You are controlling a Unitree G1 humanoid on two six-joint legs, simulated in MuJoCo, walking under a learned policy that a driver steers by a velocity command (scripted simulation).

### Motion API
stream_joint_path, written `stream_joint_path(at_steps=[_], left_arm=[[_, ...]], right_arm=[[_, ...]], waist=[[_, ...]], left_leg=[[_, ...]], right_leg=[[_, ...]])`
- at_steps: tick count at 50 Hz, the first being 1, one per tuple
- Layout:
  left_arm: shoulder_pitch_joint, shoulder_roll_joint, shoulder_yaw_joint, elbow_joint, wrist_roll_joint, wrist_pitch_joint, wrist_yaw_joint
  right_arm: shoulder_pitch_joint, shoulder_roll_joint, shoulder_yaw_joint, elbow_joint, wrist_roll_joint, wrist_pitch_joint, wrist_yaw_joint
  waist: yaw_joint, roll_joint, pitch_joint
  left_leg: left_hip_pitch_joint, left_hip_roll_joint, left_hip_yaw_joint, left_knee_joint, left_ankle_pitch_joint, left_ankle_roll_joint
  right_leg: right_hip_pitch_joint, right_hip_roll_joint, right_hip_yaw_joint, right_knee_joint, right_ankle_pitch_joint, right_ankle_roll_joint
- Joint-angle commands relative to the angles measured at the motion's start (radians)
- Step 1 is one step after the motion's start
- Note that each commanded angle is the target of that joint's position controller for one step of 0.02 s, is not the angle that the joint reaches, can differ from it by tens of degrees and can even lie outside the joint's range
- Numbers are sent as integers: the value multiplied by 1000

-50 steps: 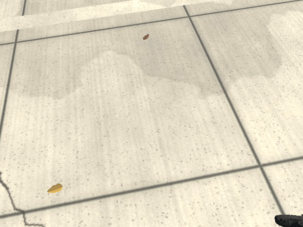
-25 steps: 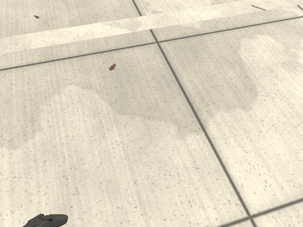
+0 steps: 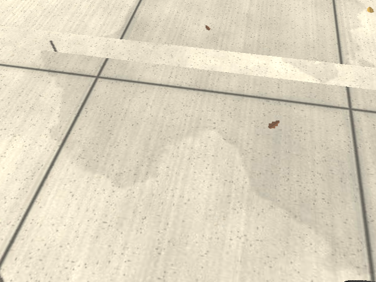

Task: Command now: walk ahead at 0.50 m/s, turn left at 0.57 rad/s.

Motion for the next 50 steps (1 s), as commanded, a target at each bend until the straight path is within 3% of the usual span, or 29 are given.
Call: stream_joint_path(at_steps=[1,4,5,6,7,8,9,10,11,12,14,16,18,23,28,31,32,33,34,35,36,37,38,39,40,42,44,47,50], left_arm=[[-54,177,39,-58,-15,-8,4],[-43,216,51,-47,-28,12,10],[-44,230,55,-47,-31,20,13],[-49,219,49,-51,-32,26,18],[-26,175,29,-67,-5,22,22],[73,34,-20,-130,30,-4,3],[-42,129,-5,-131,-4,-36,-9],[-135,168,6,-162,-38,-51,-15],[-147,149,-2,-163,-26,-59,-7],[-143,149,2,-153,0,-58,0],[-77,140,3,-123,3,-32,-4],[-63,108,-4,-105,6,-10,-5],[-123,84,-14,-120,4,2,-3],[-258,56,-29,-143,-14,-7,-24],[-347,58,-31,-191,-22,-9,-55],[-316,71,-24,-207,-13,-8,-71],[-261,94,-12,-200,-10,-4,-69],[-143,132,10,-176,-8,-1,-64],[7,191,37,-149,-10,3,-52],[104,304,66,-149,-8,6,-42],[125,236,47,-145,-24,6,-41],[93,185,30,-148,-20,10,-34],[22,168,25,-168,-12,13,-29],[-47,152,19,-185,-7,17,-27],[-89,132,11,-202,1,19,-23],[-126,137,13,-212,6,24,-14],[-135,168,23,-206,4,29,-2],[-118,178,31,-188,-17,57,19],[-81,170,31,-173,-23,87,34]], right_arm=[[-96,-28,1,-102,3,-12,19],[-83,-67,-18,-124,-4,-5,26],[-8,-97,-35,-111,-7,-1,24],[150,-144,-64,-70,-3,4,15],[319,-222,-97,-32,3,16,-6],[270,-331,-104,-46,10,5,-10],[305,-234,-78,-73,6,-8,-5],[272,-189,-62,-58,-5,-22,-2],[215,-171,-55,-59,-5,-28,-4],[150,-144,-47,-68,-8,-28,-6],[89,-92,-27,-79,-29,-33,-13],[100,-97,-25,-52,-27,-46,-17],[126,-115,-27,-22,-28,-55,-23],[167,-127,-23,33,-29,-63,-31],[221,-140,-32,96,-23,-50,-32],[203,-159,-40,104,-18,-30,-44],[193,-172,-43,99,-19,-23,-51],[175,-175,-42,92,-19,-12,-59],[177,-161,-33,79,-24,-11,-70],[281,-65,2,32,-44,-36,-59],[255,-62,13,43,-45,-69,-41],[168,-126,-4,16,-2,-95,-22],[97,-126,1,-7,7,-109,-19],[66,-123,-2,-12,-15,-111,-25],[75,-135,-12,-11,-34,-101,-33],[127,-107,-8,-4,-43,-74,-41],[133,-77,2,-1,-42,-56,-53],[66,-57,11,-7,-40,-47,-56],[-28,-63,9,-29,-28,-46,-44]], waist=[[-21,-97,38],[-59,-125,1],[-108,-134,-51],[-196,-114,-132],[-261,-11,-227],[-125,253,-334],[-217,114,-420],[-220,69,-263],[-175,-9,-180],[-132,-30,-125],[-76,10,-113],[-70,9,-96],[-89,6,-56],[-153,5,7],[-187,-14,54],[-151,13,11],[-119,36,-40],[-50,33,-115],[22,-5,-207],[-12,-229,-353],[9,-256,-452],[30,-193,-328],[10,-114,-206],[-32,-44,-111],[-69,-41,-81],[-116,-75,-79],[-127,-93,-87],[-99,-128,-137],[-61,-149,-149]], left_leg=[[35,-8,33,-92,27,30],[136,-76,103,-131,-114,84],[249,-118,132,-144,-150,110],[477,-161,141,-197,-101,147],[791,-61,-42,-208,-91,204],[1091,199,-633,-320,-291,398],[1108,231,-781,-448,-421,397],[997,202,-639,-469,-343,347],[850,160,-529,-469,-238,318],[718,123,-437,-475,-117,297],[581,96,-331,-515,44,288],[513,89,-242,-546,156,292],[494,79,-171,-577,181,277],[520,55,-40,-625,64,207],[729,133,-2,-588,120,192],[818,149,36,-465,451,158],[827,139,53,-376,651,142],[797,109,91,-207,786,117],[630,78,119,31,671,77],[197,-85,126,444,93,-3],[-5,-191,-41,601,-523,-15],[-108,-117,-102,633,-472,5],[-107,-76,-81,571,-402,14],[-69,-47,-61,481,-367,4],[8,-23,-55,425,-351,-10],[93,-26,-36,349,-343,-49],[137,-57,-6,217,-278,-83],[231,-111,3,9,-62,-98],[256,-143,-23,-141,27,-93]], right_leg=[[-18,-279,68,-71,386,-140],[56,-291,12,72,736,-109],[54,-280,-12,201,889,-95],[-25,-249,-45,405,918,-66],[-271,-209,-48,713,616,-23],[-706,-4,53,1058,-304,32],[-799,-14,252,1141,-312,16],[-863,-51,245,1117,-211,-3],[-824,-91,241,1034,-125,-7],[-758,-117,240,951,-79,3],[-641,-154,232,887,-20,19],[-618,-156,205,835,30,44],[-656,-163,201,743,142,58],[-629,-127,177,453,448,27],[-723,-87,189,335,366,-23],[-668,-38,136,315,210,-69],[-579,0,99,326,159,-87],[-415,45,69,303,165,-114],[-142,1,165,296,231,-163],[277,-262,653,283,154,-352],[417,-345,988,116,46,-420],[347,-318,859,87,-34,-359],[189,-284,732,79,81,-324],[27,-249,627,76,300,-301],[-88,-220,545,71,503,-290],[-214,-183,470,64,721,-295],[-289,-140,396,68,816,-283],[-322,-76,347,112,741,-215],[-277,-78,417,155,573,-177]])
